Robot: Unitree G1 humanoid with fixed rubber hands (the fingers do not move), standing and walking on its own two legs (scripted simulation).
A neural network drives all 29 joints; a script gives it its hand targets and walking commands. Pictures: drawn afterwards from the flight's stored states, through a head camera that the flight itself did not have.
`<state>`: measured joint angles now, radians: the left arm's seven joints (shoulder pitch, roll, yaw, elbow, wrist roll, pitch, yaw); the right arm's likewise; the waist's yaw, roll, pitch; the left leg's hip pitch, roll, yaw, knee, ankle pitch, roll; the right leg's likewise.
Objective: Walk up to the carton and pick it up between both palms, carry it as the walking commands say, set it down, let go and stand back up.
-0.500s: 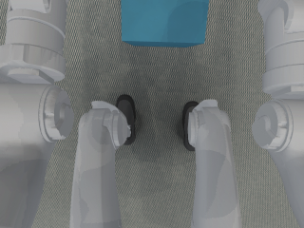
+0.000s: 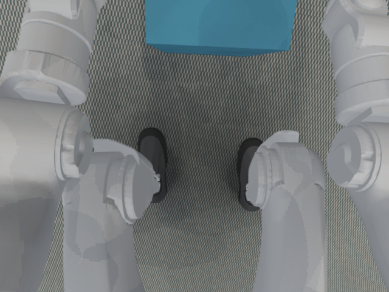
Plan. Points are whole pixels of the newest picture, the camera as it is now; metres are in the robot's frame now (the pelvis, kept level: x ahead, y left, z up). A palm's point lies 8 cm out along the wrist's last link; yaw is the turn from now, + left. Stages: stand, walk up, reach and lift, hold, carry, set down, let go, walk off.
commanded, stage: reach and lift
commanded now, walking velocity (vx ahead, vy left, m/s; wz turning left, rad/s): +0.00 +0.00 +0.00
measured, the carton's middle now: out of the picture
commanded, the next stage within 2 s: none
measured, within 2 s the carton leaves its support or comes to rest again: leaves its support in 1.76 s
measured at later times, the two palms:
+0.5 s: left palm out of the picture +0.59 +0.14 -0.20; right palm out of the picture +0.55 -0.21 -0.22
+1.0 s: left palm out of the picture +0.59 +0.11 -0.20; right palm out of the picture +0.56 -0.17 -0.22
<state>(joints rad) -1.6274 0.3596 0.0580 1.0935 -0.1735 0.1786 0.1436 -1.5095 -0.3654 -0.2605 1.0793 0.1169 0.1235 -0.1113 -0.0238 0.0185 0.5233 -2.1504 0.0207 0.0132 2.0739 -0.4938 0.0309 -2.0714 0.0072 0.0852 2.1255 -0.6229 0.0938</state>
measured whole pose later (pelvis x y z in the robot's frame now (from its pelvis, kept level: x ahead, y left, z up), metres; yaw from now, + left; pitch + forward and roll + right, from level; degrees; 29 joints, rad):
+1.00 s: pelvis +0.01 -0.01 -0.03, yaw +0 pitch +33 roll +0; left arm -1.66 0.35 -0.03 1.15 -0.26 0.12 0.13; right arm -1.56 -0.30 -0.17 1.09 0.19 0.08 -0.13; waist -0.04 0.02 0.52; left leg -2.24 0.02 0.01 2.16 -0.51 0.02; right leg -2.16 0.01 0.09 2.23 -0.65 0.09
